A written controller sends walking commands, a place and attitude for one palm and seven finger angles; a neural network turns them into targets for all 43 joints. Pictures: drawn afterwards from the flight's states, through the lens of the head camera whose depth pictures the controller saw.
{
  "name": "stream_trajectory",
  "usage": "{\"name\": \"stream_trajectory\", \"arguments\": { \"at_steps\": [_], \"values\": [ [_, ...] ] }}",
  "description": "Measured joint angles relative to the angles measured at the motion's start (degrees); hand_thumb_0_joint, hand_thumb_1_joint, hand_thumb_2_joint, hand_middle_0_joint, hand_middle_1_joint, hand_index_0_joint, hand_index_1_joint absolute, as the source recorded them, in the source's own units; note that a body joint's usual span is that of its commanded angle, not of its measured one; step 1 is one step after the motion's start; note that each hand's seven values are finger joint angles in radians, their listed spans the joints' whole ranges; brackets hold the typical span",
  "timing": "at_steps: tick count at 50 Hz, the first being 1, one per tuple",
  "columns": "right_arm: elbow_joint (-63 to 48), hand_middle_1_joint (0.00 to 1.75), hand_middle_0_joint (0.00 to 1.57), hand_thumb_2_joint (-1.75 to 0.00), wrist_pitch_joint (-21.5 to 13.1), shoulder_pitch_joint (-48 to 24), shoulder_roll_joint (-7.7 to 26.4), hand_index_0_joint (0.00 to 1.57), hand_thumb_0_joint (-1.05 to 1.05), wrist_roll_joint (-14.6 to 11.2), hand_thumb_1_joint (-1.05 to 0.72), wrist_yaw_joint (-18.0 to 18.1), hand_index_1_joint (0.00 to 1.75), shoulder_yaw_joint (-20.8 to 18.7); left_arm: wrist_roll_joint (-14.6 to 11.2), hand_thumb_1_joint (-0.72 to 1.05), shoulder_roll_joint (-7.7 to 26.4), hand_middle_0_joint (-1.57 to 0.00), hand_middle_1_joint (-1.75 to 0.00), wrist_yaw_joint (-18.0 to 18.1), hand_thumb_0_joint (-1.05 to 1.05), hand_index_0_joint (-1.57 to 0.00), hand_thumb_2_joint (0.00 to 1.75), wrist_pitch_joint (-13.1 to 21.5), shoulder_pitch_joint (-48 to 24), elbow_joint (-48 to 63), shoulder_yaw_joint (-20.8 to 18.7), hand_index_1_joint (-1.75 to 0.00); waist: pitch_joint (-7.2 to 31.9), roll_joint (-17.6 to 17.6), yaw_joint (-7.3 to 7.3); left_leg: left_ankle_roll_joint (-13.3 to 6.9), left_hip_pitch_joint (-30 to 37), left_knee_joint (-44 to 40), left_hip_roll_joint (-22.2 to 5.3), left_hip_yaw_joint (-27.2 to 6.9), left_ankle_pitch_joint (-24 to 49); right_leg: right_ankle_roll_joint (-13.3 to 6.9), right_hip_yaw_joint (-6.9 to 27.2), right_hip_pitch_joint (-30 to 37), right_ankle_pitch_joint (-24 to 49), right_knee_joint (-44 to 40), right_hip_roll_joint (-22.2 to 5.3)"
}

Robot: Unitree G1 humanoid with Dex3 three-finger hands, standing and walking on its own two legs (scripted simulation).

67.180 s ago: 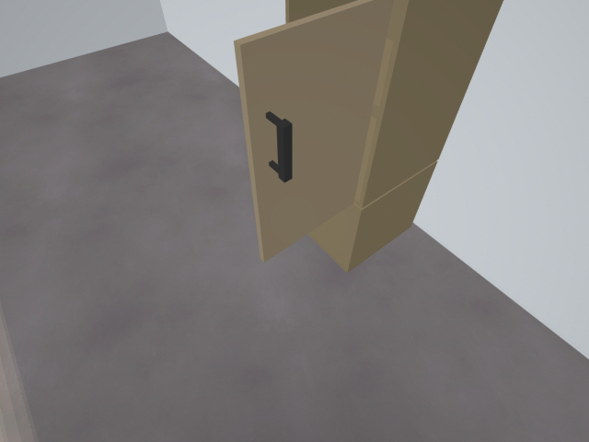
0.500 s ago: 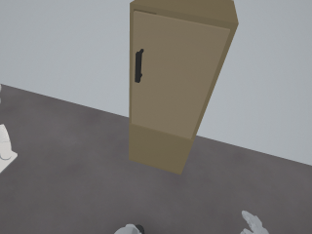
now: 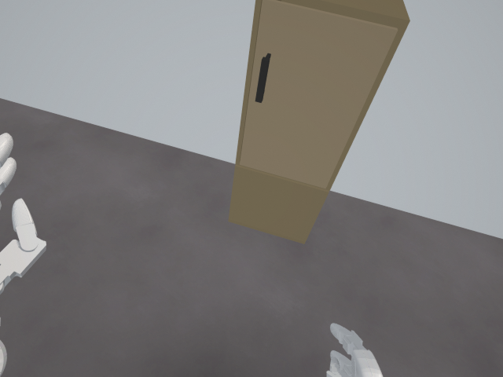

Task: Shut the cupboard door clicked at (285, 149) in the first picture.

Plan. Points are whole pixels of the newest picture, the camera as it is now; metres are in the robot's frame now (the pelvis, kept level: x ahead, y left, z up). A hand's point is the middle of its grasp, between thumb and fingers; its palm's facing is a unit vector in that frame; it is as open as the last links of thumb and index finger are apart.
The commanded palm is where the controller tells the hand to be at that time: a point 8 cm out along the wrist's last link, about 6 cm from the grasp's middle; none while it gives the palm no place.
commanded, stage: stop stepping back and stand still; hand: left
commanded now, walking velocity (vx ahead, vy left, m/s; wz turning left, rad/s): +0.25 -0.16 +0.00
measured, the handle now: (263, 78) +0.91 +0.03 +0.04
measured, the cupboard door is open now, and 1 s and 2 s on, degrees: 0 0 0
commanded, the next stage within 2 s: let the arm hang, fingers relaxed in 1.14 s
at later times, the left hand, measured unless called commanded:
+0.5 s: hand out of the picture +0.18 +0.31 +0.16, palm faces +0.42 -0.81 -0.41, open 7.4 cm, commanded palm +0.10 +0.35 +0.17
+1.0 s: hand (25, 233) +0.22 +0.30 +0.15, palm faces +0.38 -0.81 -0.45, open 7.4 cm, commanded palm +0.16 +0.34 +0.17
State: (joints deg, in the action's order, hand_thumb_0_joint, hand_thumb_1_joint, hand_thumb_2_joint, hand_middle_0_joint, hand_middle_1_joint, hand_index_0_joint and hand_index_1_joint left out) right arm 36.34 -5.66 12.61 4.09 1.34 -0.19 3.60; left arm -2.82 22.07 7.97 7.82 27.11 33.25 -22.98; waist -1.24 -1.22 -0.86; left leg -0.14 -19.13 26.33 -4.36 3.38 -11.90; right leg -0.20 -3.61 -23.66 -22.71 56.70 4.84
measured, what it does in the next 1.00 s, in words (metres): steps on the spot: right foot, then left foot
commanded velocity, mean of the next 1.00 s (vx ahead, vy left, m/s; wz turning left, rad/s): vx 0.07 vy -0.05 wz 0.00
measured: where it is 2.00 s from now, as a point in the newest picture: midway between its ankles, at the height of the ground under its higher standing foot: outside the picture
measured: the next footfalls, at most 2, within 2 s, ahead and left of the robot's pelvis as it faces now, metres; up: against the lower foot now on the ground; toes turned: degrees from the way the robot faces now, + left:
right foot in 0.18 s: -0.07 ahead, -0.07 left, +0.00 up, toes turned -6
left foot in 0.40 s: +0.06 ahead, +0.17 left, +0.00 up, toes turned +1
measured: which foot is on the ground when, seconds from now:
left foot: down 0.00-0.14, up 0.16-0.38, down 0.40-1.00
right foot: up 0.00-0.16, down 0.18-0.40, up 0.42-0.58, down 0.60-1.00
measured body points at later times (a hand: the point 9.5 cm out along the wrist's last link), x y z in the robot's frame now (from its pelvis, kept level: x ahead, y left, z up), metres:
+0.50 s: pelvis -0.05 +0.05 -0.03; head -0.04 +0.08 +0.42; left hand +0.15 +0.35 +0.18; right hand +0.06 -0.21 -0.12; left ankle +0.03 +0.19 -0.75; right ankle -0.09 -0.06 -0.72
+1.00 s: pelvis +0.00 +0.05 -0.01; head +0.01 +0.06 +0.44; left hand +0.20 +0.34 +0.18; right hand +0.17 -0.19 -0.09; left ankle +0.02 +0.17 -0.75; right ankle -0.04 -0.04 -0.75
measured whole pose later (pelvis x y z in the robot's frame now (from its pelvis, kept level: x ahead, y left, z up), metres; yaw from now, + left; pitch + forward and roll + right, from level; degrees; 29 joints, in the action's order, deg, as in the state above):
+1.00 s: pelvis +0.00 +0.05 -0.01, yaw -3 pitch +1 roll +0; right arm 33.8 -4.7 10.0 12.0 -0.9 4.1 0.0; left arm -2.6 23.0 9.2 10.8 30.3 27.8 -22.9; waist 0.2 -0.2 0.4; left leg 0.3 -16.7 30.2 -2.6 3.6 -14.4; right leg -1.2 -4.7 -10.9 -18.6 28.5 0.2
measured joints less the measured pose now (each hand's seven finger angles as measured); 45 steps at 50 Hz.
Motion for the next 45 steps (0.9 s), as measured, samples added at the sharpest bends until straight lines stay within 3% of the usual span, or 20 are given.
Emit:
{"name": "stream_trajectory", "arguments": {
  "at_steps": [2, 5, 7, 8, 9, 11, 14, 17, 20, 23, 25, 29, 31, 33, 36, 40, 45],
  "values": [
    [-1.1, 0.30, 0.21, -0.90, 1.1, 0.1, 0.3, 0.21, 0.02, 0.2, -0.90, 0.9, 0.30, -0.1, 0.0, 0.90, 1.4, -0.20, -0.30, -0.1, 0.02, -0.20, 0.90, 0.0, 3.9, 2.6, 1.7, -0.30, 0.9, 0.6, 0.09, 1.0, 1.4, -5.7, -0.6, 0.7, 0.9, -0.7, -2.4, 4.0, -1.6, -6.9, 0.7],
    [-2.4, 0.30, 0.21, -0.90, 2.5, -0.3, 1.6, 0.21, 0.01, 0.3, -0.90, 2.6, 0.30, -1.1, -0.9, 0.89, 5.7, -0.21, -0.30, 0.0, 0.02, -0.21, 0.90, -0.6, 6.9, 3.4, 1.2, -0.30, 1.8, 1.8, 0.56, 2.9, 1.7, -10.4, -0.6, 1.4, 2.6, -2.1, -5.9, 11.8, -5.5, -19.2, 1.9],
    [-3.5, 0.30, 0.21, -0.90, 3.0, -0.8, 2.7, 0.20, 0.01, -0.2, -0.90, 3.3, 0.30, -1.9, -1.3, 0.89, 9.4, -0.21, -0.30, 0.2, 0.01, -0.21, 0.90, -1.4, 7.3, 2.7, -1.2, -0.30, 2.6, 0.7, 0.71, 3.4, -2.3, -5.3, 0.7, 3.3, -1.4, -4.6, -6.2, 17.1, -5.1, -28.2, 1.0],
    [-4.3, 0.30, 0.21, -0.90, 3.2, -1.1, 3.3, 0.20, 0.01, -0.6, -0.90, 3.3, 0.30, -2.1, -1.4, 0.89, 11.5, -0.21, -0.30, 0.5, 0.01, -0.21, 0.90, -1.7, 7.4, 2.6, -3.1, -0.30, 3.2, -1.5, 0.32, 3.1, -6.6, 1.6, 2.4, 4.7, -5.0, -7.0, -3.4, 18.8, -5.0, -32.1, -1.0],
    [-4.4, 0.30, 0.21, -0.90, 3.2, -1.9, 4.7, 0.20, 0.01, -0.9, -0.90, 3.3, 0.30, -2.4, -1.2, 0.89, 12.1, -0.21, -0.30, 0.6, 0.01, -0.21, 0.90, -1.5, 6.6, 1.9, -4.3, -0.30, 3.3, -1.9, -0.72, 2.7, -11.2, 11.3, 2.6, 4.2, -7.7, -8.7, -1.2, 18.1, -0.6, -33.7, -2.2],
    [-1.6, 0.30, 0.21, -0.90, 3.8, -2.9, 7.4, 0.20, 0.01, -1.2, -0.90, 3.2, 0.30, -3.5, -0.9, 0.89, 9.6, -0.21, -0.30, 0.6, 0.01, -0.21, 0.90, -0.1, 3.7, -1.2, -3.7, -0.30, 2.3, 1.6, -1.15, 2.2, -15.3, 26.6, 0.4, -0.2, -9.9, -6.3, -1.4, 16.5, 2.8, -28.6, -0.8],
    [1.1, 0.30, 0.21, -0.90, 4.8, 0.4, 8.3, 0.20, 0.01, -1.8, -0.90, 3.7, 0.30, -4.6, -0.3, 0.89, 5.2, -0.21, -0.30, 1.4, 0.01, -0.21, 0.90, 0.4, 0.9, -4.5, -2.3, -0.30, 4.0, 0.3, -1.11, 1.4, -15.3, 33.5, -0.5, -1.4, -9.4, -4.2, -1.1, 17.0, 0.6, -26.3, -2.2],
    [1.8, 0.30, 0.20, -0.90, 4.6, 4.1, 9.3, 0.20, 0.01, -1.6, -0.90, 4.9, 0.30, -4.8, 0.2, 0.89, 0.6, -0.21, -0.30, 2.5, 0.01, -0.21, 0.90, 0.5, -0.6, -5.7, -0.4, -0.30, 4.9, -1.2, -0.09, 0.6, -10.2, 26.0, -1.9, -0.2, -9.1, -3.1, -1.3, 17.6, -0.8, -25.4, -4.4],
    [1.2, 0.30, 0.20, -0.90, 3.4, 6.3, 10.7, 0.20, 0.02, -1.4, -0.90, 6.0, 0.30, -5.2, 0.2, 0.89, -0.8, -0.21, -0.30, 2.8, 0.01, -0.21, 0.90, 1.0, -1.2, -3.6, 0.9, -0.30, 4.2, -1.0, 1.59, 0.4, -3.0, 12.7, -2.2, 0.8, -6.1, -1.9, -2.4, 15.6, -4.4, -19.5, -6.1],
    [1.7, 0.30, 0.20, -0.90, 2.5, 3.5, 8.6, 0.20, 0.02, -1.0, -0.90, 6.2, 0.30, -5.4, -0.4, 0.89, 1.9, -0.21, -0.30, 2.6, 0.01, -0.21, 0.90, 2.7, -1.1, -2.6, -1.9, -0.30, 0.4, -2.6, 2.81, 1.0, -3.7, 14.5, -1.3, 2.4, -2.8, -1.3, 1.7, 9.2, -8.2, -7.3, -6.0],
    [1.6, 0.30, 0.20, -0.90, 1.9, 2.4, 6.3, 0.20, 0.02, -0.7, -0.90, 5.3, 0.30, -4.8, -0.5, 0.89, 4.4, -0.21, -0.30, 1.8, 0.02, -0.21, 0.90, 3.2, 0.0, -2.6, -4.0, -0.30, -1.0, -2.9, 3.64, 0.9, -3.0, 12.7, -1.3, 2.8, -2.2, -0.8, 2.2, 5.6, -6.5, -4.2, -5.1],
    [0.3, 0.30, 0.20, -0.90, 1.1, 2.8, 3.7, 0.20, 0.02, -0.8, -0.90, 3.1, 0.30, -2.8, -0.6, 0.89, 6.7, -0.21, -0.30, 1.2, 0.02, -0.21, 0.90, 3.9, 4.5, -1.1, -6.0, -0.30, -1.3, -0.6, 3.70, 1.2, -2.2, 8.4, -2.2, 2.9, -0.2, -0.3, -1.5, 5.6, -1.6, -14.7, -4.9],
    [-0.4, 0.30, 0.20, -0.90, 1.2, 3.3, 3.3, 0.20, 0.02, -1.0, -0.90, 2.5, 0.30, -2.1, -0.4, 0.89, 7.4, -0.21, -0.30, 1.1, 0.02, -0.21, 0.90, 4.1, 6.9, -0.7, -6.3, -0.30, -0.7, 0.6, 3.28, 1.4, -3.2, 9.7, -2.3, 3.0, -2.3, -1.4, -2.3, 7.4, 1.9, -20.8, -4.8],
    [0.3, 0.30, 0.21, -0.90, 1.6, 3.1, 3.9, 0.20, 0.01, -1.1, -0.90, 2.2, 0.30, -2.0, -0.1, 0.89, 6.3, -0.21, -0.30, 1.0, 0.01, -0.21, 0.90, 4.1, 8.1, -1.3, -5.1, -0.30, -0.3, 2.5, 2.49, 1.1, -4.4, 13.3, -1.7, 1.2, -7.0, -2.6, -2.6, 7.7, 3.8, -21.4, -4.3],
    [2.2, 0.30, 0.21, -0.90, 2.2, 2.5, 5.2, 0.20, 0.02, -1.4, -0.90, 2.4, 0.30, -2.1, 0.1, 0.89, 3.3, -0.21, -0.30, 1.6, 0.01, -0.21, 0.90, 3.5, 8.3, -3.4, -2.7, -0.30, 0.5, 3.2, 0.70, 1.0, -4.8, 18.7, 1.0, -0.5, -10.2, -2.5, -1.3, 9.0, 3.4, -22.7, -4.8],
    [2.3, 0.30, 0.21, -0.90, 2.1, 2.0, 7.4, 0.20, 0.02, -1.4, -0.90, 3.6, 0.30, -2.7, 0.4, 0.89, 0.5, -0.21, -0.30, 2.1, 0.01, -0.21, 0.90, 2.8, 5.5, -6.5, -0.6, -0.30, 1.0, 3.5, 0.08, 0.1, 0.4, 8.6, 2.0, -0.3, -2.1, -1.5, -1.5, 10.9, 2.3, -23.0, -5.1],
    [1.3, 0.30, 0.20, -0.90, 2.0, -0.7, 8.0, 0.20, 0.02, -2.0, -0.90, 4.5, 0.30, -3.7, 0.6, 0.89, -0.6, -0.21, -0.30, 1.8, 0.01, -0.21, 0.90, 1.9, 1.6, -8.4, 0.6, -0.30, 1.0, 1.3, 0.04, 0.1, 3.0, 5.8, 2.7, 0.3, -3.4, -0.9, -1.0, 12.5, 2.1, -24.3, -5.8]
  ]
}}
